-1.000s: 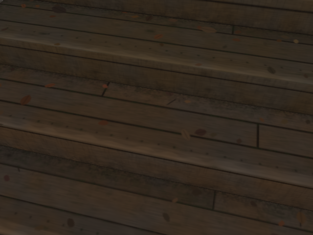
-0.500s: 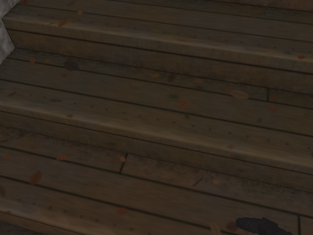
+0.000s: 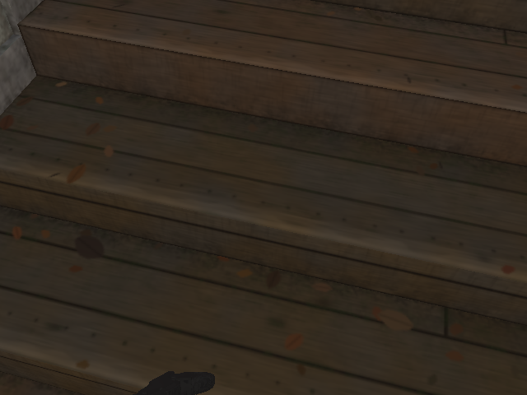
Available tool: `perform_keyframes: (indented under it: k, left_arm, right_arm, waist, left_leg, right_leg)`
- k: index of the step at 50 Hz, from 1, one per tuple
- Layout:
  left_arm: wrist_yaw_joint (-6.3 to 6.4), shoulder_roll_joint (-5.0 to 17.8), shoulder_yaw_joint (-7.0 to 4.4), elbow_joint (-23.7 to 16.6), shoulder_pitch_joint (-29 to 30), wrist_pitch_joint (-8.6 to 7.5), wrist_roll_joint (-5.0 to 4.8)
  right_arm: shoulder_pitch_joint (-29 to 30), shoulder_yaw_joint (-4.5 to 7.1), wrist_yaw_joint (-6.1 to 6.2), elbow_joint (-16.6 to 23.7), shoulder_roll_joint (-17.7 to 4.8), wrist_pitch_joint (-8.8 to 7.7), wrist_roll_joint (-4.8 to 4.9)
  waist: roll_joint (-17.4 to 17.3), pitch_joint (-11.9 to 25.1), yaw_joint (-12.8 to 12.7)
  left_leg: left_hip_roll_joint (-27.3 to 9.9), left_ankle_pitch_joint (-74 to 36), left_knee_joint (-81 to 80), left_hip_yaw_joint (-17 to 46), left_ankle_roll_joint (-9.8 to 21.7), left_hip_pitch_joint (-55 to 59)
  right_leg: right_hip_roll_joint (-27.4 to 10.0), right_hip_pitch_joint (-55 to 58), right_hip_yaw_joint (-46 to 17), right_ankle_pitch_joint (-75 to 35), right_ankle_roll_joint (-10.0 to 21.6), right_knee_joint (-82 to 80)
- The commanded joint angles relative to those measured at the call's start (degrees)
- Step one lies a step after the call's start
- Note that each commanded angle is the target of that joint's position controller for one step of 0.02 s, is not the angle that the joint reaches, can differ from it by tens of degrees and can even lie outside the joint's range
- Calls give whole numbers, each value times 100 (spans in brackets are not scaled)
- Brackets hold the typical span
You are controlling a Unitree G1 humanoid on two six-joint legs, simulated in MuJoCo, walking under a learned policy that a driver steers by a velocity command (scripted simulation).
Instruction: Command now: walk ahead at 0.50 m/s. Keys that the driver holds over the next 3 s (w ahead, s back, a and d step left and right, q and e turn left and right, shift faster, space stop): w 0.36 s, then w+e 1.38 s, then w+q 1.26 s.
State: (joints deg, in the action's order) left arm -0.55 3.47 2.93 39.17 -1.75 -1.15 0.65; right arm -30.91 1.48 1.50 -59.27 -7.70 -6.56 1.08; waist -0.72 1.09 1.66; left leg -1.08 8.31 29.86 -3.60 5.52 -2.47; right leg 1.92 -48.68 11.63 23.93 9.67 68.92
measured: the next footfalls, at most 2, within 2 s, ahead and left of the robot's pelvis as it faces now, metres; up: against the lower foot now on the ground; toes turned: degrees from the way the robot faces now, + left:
left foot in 0.50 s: +0.53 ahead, +0.10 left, +0.15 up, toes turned +3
right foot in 1.08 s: +0.80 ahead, -0.17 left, +0.30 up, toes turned -24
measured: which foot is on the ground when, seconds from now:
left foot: up 0.00-0.48, down 0.50-1.00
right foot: down 0.00-0.54, up 0.56-1.00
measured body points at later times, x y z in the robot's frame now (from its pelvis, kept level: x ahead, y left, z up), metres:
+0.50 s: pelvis +0.31 +0.02 +0.13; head +0.35 +0.00 +0.58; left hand +0.18 +0.21 +0.00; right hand +0.58 -0.11 +0.07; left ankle +0.49 +0.10 -0.46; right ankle +0.12 -0.06 -0.61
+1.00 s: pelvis +0.60 -0.02 +0.27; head +0.63 -0.02 +0.72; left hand +0.89 +0.05 +0.21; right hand +0.45 -0.20 +0.14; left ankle +0.49 +0.10 -0.47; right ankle +0.71 -0.16 -0.24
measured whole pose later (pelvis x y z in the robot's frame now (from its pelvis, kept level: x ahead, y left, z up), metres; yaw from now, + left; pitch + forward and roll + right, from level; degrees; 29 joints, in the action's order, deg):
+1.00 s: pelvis +0.60 -0.02 +0.27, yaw -17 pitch +4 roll -1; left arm 0.3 2.4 0.7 32.7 1.7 0.5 1.9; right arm -30.5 1.7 1.8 -60.4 -7.4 -7.8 -1.7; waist 0.3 0.4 1.6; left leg -3.7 16.7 12.1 -19.1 -0.3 2.8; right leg -3.1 -71.0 4.6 21.0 8.7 96.7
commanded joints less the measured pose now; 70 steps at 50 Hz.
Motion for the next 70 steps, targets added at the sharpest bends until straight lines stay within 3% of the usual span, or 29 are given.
perform_keyframes:
  k: [1, 2, 4, 6, 8, 11, 19, 22, 25, 26, 27, 28, 29, 31, 32, 35, 38, 41, 44, 49, 50, 52, 53, 54, 56, 58, 61, 65, 70]
  left_arm:
    - [141, 1782, -785, 656, -2165, 33, 78]
    - [121, 1481, -735, 716, -1429, -75, 29]
    - [62, 718, -592, 1174, -1427, -297, 130]
    - [31, 247, -436, 1612, -1609, -477, 194]
    - [-30, 482, -462, 1999, -2029, -549, 34]
    - [-20, 774, -465, 1765, -1925, -611, -15]
    - [317, 884, -474, 2162, -3722, -612, 42]
    - [459, 931, -481, 1900, -3418, -506, -120]
    - [221, 1753, -658, 1620, -3116, -670, -144]
    - [59, 1967, -758, 1462, -2800, -767, -196]
    - [-110, 1384, -709, 1082, -2924, -831, -368]
    - [-173, 1452, -861, 958, -2479, -857, -97]
    - [-158, 962, -838, 648, -2524, -759, 41]
    - [-31, 566, -734, 171, -1809, -605, 277]
    - [19, 393, -650, -23, -1640, -531, 239]
    - [57, -181, -382, -100, -1644, -256, 48]
    - [82, 215, -457, -159, -1327, -98, 72]
    - [223, 157, -462, -391, -588, 5, 115]
    - [314, 142, -398, -887, 522, 20, 126]
    - [6, 236, -275, -1327, 1272, 109, 137]
    - [-61, 167, -283, -1142, 1083, 124, 90]
    - [44, 242, -321, -747, -145, 177, -59]
    - [77, 574, -444, -470, -1105, 132, -57]
    - [55, 989, -619, -382, -1662, 71, -32]
    - [106, 2182, -1100, -413, -1220, 163, -81]
    - [79, 1802, -1011, -278, -759, 42, -1]
    - [75, 1034, -794, 581, -1156, -236, 155]
    - [9, 1080, -708, 867, -1688, -429, -18]
    - [-22, 1448, -731, 1228, -2750, -547, 19]
  right_arm:
    - [425, 303, -356, 1050, -759, -190, -330]
    - [684, 236, -363, 1476, -444, -158, -404]
    - [1260, 90, -190, 1839, -27, -24, -408]
    - [1031, -45, -117, 1844, 252, 209, -304]
    - [1305, -175, -67, 2051, 511, 335, -292]
    - [1588, -89, -136, 2035, 34, 421, -353]
    - [4487, -430, -129, 3448, 444, 315, -293]
    - [3986, -446, -277, 3367, 442, 421, -175]
    - [1754, -90, -181, 2618, -165, 395, -7]
    - [936, 66, -141, 2398, -588, 384, -134]
    - [453, 295, -73, 2095, -1197, 307, -330]
    - [706, 447, -47, 2177, -1451, 416, -297]
    - [1575, 415, -104, 2116, -1243, 381, -197]
    - [1991, 206, -112, 1555, -330, 202, -172]
    - [1727, 64, -100, 1173, 97, 129, -291]
    - [1190, 53, -198, 428, 192, -50, -370]
    - [1439, 13, -220, 513, -20, -200, -307]
    - [754, 114, -259, 268, -512, -359, -329]
    - [136, 141, -210, 117, -638, -347, -367]
    - [-103, 197, 159, 137, -783, -157, -230]
    - [159, 169, 196, 305, -825, -119, -160]
    - [136, 270, 233, 464, -1369, -75, -34]
    - [328, 347, 144, 618, -1647, -49, 49]
    - [482, 404, -7, 881, -1840, -66, 87]
    - [1264, 391, -396, 1862, -1209, -214, -138]
    - [1377, 248, -351, 2305, -519, -189, -326]
    - [1705, -6, -110, 2668, 0, -42, -407]
    - [1900, -175, -52, 2754, 67, 315, -476]
    - [3916, -452, 13, 3613, 496, 361, -524]
  waist:
    - [1234, 1664, -927]
    - [622, 890, -323]
    - [-445, -154, -17]
    - [-97, -391, 281]
    - [7, -567, 358]
    - [-52, -492, 285]
    - [496, -702, -614]
    - [325, -187, -435]
    - [1036, 1465, 716]
    - [1117, 2036, 1209]
    - [-303, 2417, 966]
    - [-1101, 2704, 994]
    - [-559, 2143, 277]
    - [430, 360, -168]
    - [268, 40, -319]
    - [70, -308, -659]
    - [261, -455, -781]
    - [-301, -353, -495]
    - [-95, -606, -250]
    - [-372, -284, -91]
    - [-180, -235, -77]
    - [-942, 705, -644]
    - [-1239, 1297, -940]
    - [-1346, 1811, -1209]
    - [919, 2114, -858]
    - [17, 1382, -286]
    - [-104, 22, 53]
    - [-229, -288, 200]
    - [293, -381, -411]
  left_leg:
    - [663, -44, 6669, 1015, 19, -3479]
    - [374, -246, 7410, 1245, 87, -4044]
    - [120, -420, 7798, 1117, 252, -4671]
    - [173, -141, 8382, 1182, 336, -5147]
    - [194, 133, 8545, 1283, 366, -6022]
    - [-27, -524, 7163, 464, 80, -5857]
    - [-558, 1403, 7273, -198, 73, -8391]
    - [-279, 1434, 4709, -722, 283, -5417]
    - [620, 1179, 3203, -744, 511, -1922]
    - [326, 1147, 2558, 32, 679, -786]
    - [-1332, 1741, 1363, 2961, 1330, 635]
    - [-2026, 1607, -955, 5398, 1523, 234]
    - [-2203, 2693, -1088, 5035, 1394, -445]
    - [-1930, 3232, -792, 3465, 955, -2084]
    - [-1783, 2618, -848, 2825, 793, -2374]
    - [-1520, 1469, -1036, 1354, 261, -2213]
    - [-1378, 564, -1422, 171, 31, -2559]
    - [-1466, 391, -1644, 99, 264, -1456]
    - [-1614, 272, -1929, -96, 181, -183]
    - [-1329, -725, -3044, -947, 294, 131]
    - [-1363, -2512, -2886, -1242, 335, 183]
    - [-1642, -8834, -1108, -1391, 400, 377]
    - [-1738, -9464, 224, -1284, 301, 770]
    - [-1620, -8289, 1744, -1211, 134, 334]
    - [328, 168, 6361, 60, -615, -3387]
    - [-50, -418, 7815, 878, -473, -4175]
    - [-192, -11, 8816, 751, -185, -5482]
    - [-444, 90, 7784, 564, -296, -6107]
    - [-339, 996, 8984, 79, -164, -8087]
  right_leg:
    - [-1809, 4229, -6899, 1691, 1341, -5392]
    - [-1806, 3417, -6128, 2287, 1058, -5301]
    - [-1609, 2251, -4384, 1331, 538, -4812]
    - [-1293, 1939, -3266, 365, 263, -4853]
    - [-1161, 2242, -2626, -130, 119, -4907]
    - [-880, 2233, -1836, -743, -50, -5237]
    - [-1291, 4754, -2394, -1974, 76, -6006]
    - [-1266, 4591, -1646, -5546, 258, -6690]
    - [-1536, 4866, -1491, -10486, 148, -4279]
    - [-1327, 4521, -1427, -9751, -15, -2766]
    - [-429, 2296, -1331, -6696, -388, -445]
    - [497, 1903, -1620, -1659, -512, 2274]
    - [46, 1255, -2182, -1694, -502, 3312]
    - [-363, 416, -1708, -2050, -324, 3784]
    - [-386, 98, -1713, -1795, -203, 4189]
    - [-287, -1139, -1999, -1519, 15, 4918]
    - [-160, -1044, -1873, -2068, -181, 3835]
    - [41, -2321, -1519, -1445, -137, 5307]
    - [-135, -3567, -1516, -457, -55, 5327]
    - [-708, -1784, -364, -79, -122, 1831]
    - [-584, -1037, 54, 110, 27, 1172]
    - [278, 1210, 693, 419, 181, 290]
    - [548, 1983, 403, 356, 349, -375]
    - [644, 3116, -488, 264, 464, -1380]
    - [-1213, 4461, -6468, 1736, 1200, -4903]
    - [-1294, 3521, -5901, 1808, 763, -5100]
    - [-750, 2499, -3925, -166, 485, -4554]
    - [-360, 2298, -2814, -1677, 49, -4364]
    - [-624, 3370, -3487, -895, 67, -5037]
Over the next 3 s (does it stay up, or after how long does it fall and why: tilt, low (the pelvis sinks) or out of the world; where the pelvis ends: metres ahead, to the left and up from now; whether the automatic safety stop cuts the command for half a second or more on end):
stays up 1.59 -0.62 0.78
